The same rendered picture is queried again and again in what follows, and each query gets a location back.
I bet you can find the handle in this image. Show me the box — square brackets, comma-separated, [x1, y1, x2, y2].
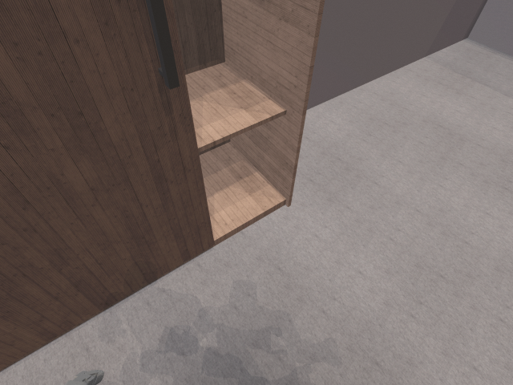
[146, 0, 180, 90]

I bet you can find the wardrobe door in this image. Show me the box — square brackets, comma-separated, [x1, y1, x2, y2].
[0, 0, 215, 370]

